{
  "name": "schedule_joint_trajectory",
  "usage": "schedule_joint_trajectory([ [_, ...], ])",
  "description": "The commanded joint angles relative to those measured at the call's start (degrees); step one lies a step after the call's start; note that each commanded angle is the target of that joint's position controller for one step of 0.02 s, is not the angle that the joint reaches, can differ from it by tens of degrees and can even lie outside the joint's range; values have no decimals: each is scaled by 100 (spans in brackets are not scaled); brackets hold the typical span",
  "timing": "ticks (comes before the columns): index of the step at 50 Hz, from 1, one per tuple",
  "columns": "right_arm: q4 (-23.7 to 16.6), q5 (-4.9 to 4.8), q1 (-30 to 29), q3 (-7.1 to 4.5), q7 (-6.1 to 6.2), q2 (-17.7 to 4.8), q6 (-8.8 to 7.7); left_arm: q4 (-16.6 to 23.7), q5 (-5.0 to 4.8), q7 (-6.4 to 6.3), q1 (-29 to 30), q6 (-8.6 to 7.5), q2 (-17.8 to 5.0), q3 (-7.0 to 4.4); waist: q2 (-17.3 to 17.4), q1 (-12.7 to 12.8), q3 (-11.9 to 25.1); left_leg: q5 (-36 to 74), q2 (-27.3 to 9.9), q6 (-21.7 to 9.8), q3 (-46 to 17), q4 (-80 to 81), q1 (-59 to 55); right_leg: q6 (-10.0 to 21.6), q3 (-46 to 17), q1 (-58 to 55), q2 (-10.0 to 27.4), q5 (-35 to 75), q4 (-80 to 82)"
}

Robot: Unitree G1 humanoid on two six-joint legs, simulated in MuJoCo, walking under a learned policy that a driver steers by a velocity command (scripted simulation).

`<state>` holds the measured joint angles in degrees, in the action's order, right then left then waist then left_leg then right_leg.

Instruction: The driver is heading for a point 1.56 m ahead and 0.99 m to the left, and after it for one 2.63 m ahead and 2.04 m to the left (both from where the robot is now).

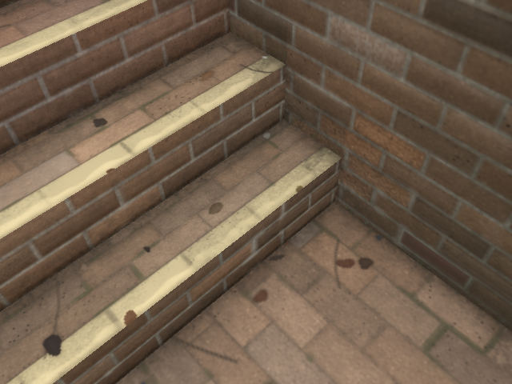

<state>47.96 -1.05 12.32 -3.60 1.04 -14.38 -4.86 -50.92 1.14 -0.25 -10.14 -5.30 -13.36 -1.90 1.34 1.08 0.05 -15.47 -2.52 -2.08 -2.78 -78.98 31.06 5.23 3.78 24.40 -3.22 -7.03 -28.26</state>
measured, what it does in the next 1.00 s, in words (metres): walks ahead, turning left: left foot, then right foot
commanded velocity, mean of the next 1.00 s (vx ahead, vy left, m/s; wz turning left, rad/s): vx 0.50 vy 0.00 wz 0.48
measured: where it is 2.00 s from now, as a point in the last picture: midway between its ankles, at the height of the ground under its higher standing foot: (65, 218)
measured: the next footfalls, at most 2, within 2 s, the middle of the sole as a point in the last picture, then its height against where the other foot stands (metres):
left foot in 0.44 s outside the picture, level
right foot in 0.88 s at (268, 337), level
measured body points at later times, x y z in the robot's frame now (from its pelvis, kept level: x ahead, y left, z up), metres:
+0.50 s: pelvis +0.27 +0.05 -0.01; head +0.31 +0.05 +0.44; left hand +0.21 +0.31 -0.14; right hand +0.49 -0.15 -0.12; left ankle +0.33 +0.13 -0.73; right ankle +0.10 -0.08 -0.67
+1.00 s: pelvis +0.47 +0.08 +0.00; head +0.49 +0.07 +0.45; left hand +0.44 +0.36 -0.10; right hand +0.72 -0.08 -0.12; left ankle +0.36 +0.14 -0.59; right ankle +0.56 +0.01 -0.73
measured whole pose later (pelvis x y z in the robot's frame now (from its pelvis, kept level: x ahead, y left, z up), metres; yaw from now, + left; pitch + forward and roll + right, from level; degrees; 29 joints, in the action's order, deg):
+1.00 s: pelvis +0.47 +0.08 +0.00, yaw +32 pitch +1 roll +0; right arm 44.7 3.3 11.6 -3.9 1.1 -14.2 -1.7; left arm -45.0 2.2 -2.3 -12.4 -3.5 -12.1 -1.2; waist 2.6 0.3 0.3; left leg -23.9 5.7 -2.2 -3.2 -82.9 33.6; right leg 2.6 4.1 19.4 -0.1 -12.3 -30.1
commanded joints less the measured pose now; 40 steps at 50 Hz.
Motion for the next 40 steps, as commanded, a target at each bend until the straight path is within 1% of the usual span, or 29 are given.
schedule_joint_trajectory([
  [1, -363, 1, 571, -88, 59, -212, 96, 100, -8, 38, 22, -160, -417, -51, -451, -325, 482, 436, -500, -74, -231, 196, 720, 821, -1786, -850, 1502, -259, 1763],
  [3, -460, 35, 325, -100, 75, -235, 180, 12, -41, 5, -23, -184, -619, -111, -357, -323, 335, 703, -599, 23, -228, 687, 980, 785, -1436, -771, 1525, -8, 1929],
  [4, -545, 93, 156, -116, 78, -282, 200, -44, -13, -9, -111, -167, -747, -138, -282, -273, 313, 930, -637, 93, -252, 841, 1126, 762, -1329, -846, 1560, 192, 1982],
  [5, -654, 105, -125, -101, 68, -264, 197, -88, 2, -44, -166, -160, -824, -160, -214, -207, 271, 1146, -652, 127, -295, 1132, 1336, 725, -1295, -986, 1648, 330, 2015],
  [7, -773, 39, -449, -118, 47, -299, 183, -178, -28, -99, -342, -134, -803, -152, -164, -49, 267, 1577, -589, 123, -402, 1797, 1561, 537, -1030, -1399, 1642, 627, 2019],
  [8, -730, 585, -394, -38, -132, -120, 249, -341, -111, 0, -992, -208, -761, -164, 333, -82, 176, 1549, -268, 178, -127, 2318, 1112, 590, -959, -1366, 1644, 524, 2182],
  [9, -683, 557, -435, -56, -193, -72, 277, -377, -128, 18, -978, -224, -815, -187, 19, -35, -4, 1683, -224, 212, -95, 2662, 1096, 444, -700, -1532, 1576, 591, 2186],
  [10, -667, 466, -535, -65, -214, -111, 289, -327, -114, 32, -886, -231, -785, -207, -169, 33, -31, 1810, -182, 204, -35, 2979, 1098, 340, -468, -1799, 1488, 581, 2178],
  [11, -698, 420, -730, -66, -225, -118, 290, -316, -99, 25, -879, -229, -773, -213, -317, 110, -115, 1926, -152, 199, 34, 3261, 1101, 256, -320, -1967, 1479, 581, 2198],
  [13, -806, 365, -1119, -53, -239, -122, 268, -355, -53, -7, -1012, -204, -701, -208, -463, 284, -256, 1951, -121, 164, 171, 3789, 1145, 189, -152, -2413, 1530, 649, 2219],
  [16, -920, 364, -1480, -36, -290, -105, 193, -482, 3, -69, -1217, -177, -677, -213, -583, 401, -488, 1468, -40, 47, 517, 4342, 1025, 196, 143, -2881, 1667, 1412, 1965],
  [17, -935, 376, -1461, -18, -332, -109, 191, -475, 29, -63, -1295, -162, -669, -222, -741, 369, -449, 1162, 17, -58, 643, 4456, 946, 204, 249, -3103, 1725, 1866, 1724],
  [18, -930, 377, -1430, -17, -358, -129, 185, -485, 21, -80, -1287, -135, -708, -233, -805, 338, -442, 867, 93, -171, 754, 4587, 798, 203, 351, -3205, 1742, 2469, 1475],
  [20, -837, 384, -1193, -34, -359, -199, 191, -428, -15, -132, -1229, -69, -891, -260, -959, 199, -245, 237, 518, -432, 1114, 4791, 133, 158, 554, -3275, 1758, 4498, 682],
  [21, -703, 401, -776, -66, -335, -287, 166, -422, -26, -147, -1254, -18, -979, -272, -969, 7, 51, 51, 771, -586, 1195, 4969, -383, 140, 637, -3334, 1771, 5382, -69],
  [22, -453, 452, 11, -131, -303, -413, 98, -356, -72, -168, -1175, 32, -1077, -283, -841, -368, 534, 372, 857, -772, 1079, 5324, -1469, 43, 797, -2931, 1738, 5206, -1094],
  [23, -152, 571, 1086, -266, -212, -771, 65, -122, -106, -165, -901, -4, -1053, -259, -499, -906, 1179, 262, 202, -1123, 118, 5368, -3151, -130, 804, -1635, 1645, 3725, -2558],
  [24, -174, 582, 1300, -450, -102, -1409, 62, 301, -210, -37, -990, -102, -455, -123, 992, -679, 1654, 499, -1451, -1973, -2723, 5406, -4959, -439, 809, 947, 644, -739, -4606],
  [25, -185, 430, 1302, -424, -72, -1344, 121, 351, -74, -9, -438, -146, -761, -190, 466, -763, 1722, 1496, -1706, -2167, -3813, 5909, -5075, -442, -299, 1783, 215, -2094, -5377],
  [26, -160, 325, 1024, -401, -60, -1221, 157, 494, -77, 26, -138, -186, -656, -143, 66, -657, 1074, 2047, -1502, -1955, -2665, 5931, -4536, -396, -591, 2001, 658, -1490, -5113],
  [27, -183, 256, 697, -326, -62, -926, 155, 491, -59, 28, -137, -209, -586, -91, -231, -428, 618, 2852, -1288, -1743, -2092, 6074, -3686, -416, -570, 1637, 846, -1135, -4522],
  [28, -239, 217, 424, -263, -52, -736, 141, 489, 19, -3, -140, -135, -618, -103, -362, -200, 296, 3580, -1018, -1542, -1703, 6155, -3102, -509, -550, 1312, 933, -1127, -4132],
  [29, -238, 161, 250, -209, -51, -621, 106, 514, 128, -14, -249, -21, -659, -101, -254, -20, 259, 4082, -789, -1434, -1376, 6175, -2689, -623, -522, 951, 931, -1124, -3906],
  [30, -254, 151, 196, -188, -67, -629, 65, 499, 178, 3, -411, 86, -623, -91, -134, 93, 383, 4403, -655, -1387, -1172, 6140, -2496, -695, -473, 677, 866, -1131, -3744],
  [31, -246, 174, 206, -203, -75, -714, 19, 568, 196, 36, -447, 167, -557, -63, -55, 186, 440, 4906, -546, -1346, -995, 6076, -2283, -750, -364, 471, 783, -1155, -3549],
  [33, -191, 172, 282, -250, -89, -869, 12, 691, 183, 62, -280, 216, -462, -17, 138, 186, 418, 4886, -269, -1220, -759, 6077, -2031, -811, -202, 299, 673, -927, -2836],
  [36, -192, 203, 338, -268, -92, -870, 66, 930, 142, 25, 393, 204, -364, 61, 429, -73, 309, 4040, -38, -961, -792, 6049, -1915, -780, -85, 85, 524, -499, -1565],
  [39, -254, 271, 358, -299, -90, -877, 90, 1017, 33, -93, 623, 174, -441, 59, 560, -208, 438, 4053, -148, -814, -1180, 5699, -2172, -707, -91, -122, 351, -295, -943],
  [40, -267, 297, 332, -300, -84, -838, 102, 1012, 11, -145, 489, 167, -410, 66, 722, -144, 523, 3994, -208, -796, -1307, 5505, -2149, -666, -102, -340, 320, -418, -905],
])
Over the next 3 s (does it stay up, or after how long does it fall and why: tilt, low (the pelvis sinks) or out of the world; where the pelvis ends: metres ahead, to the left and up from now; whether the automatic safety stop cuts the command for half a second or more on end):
stays up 0.99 0.88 0.74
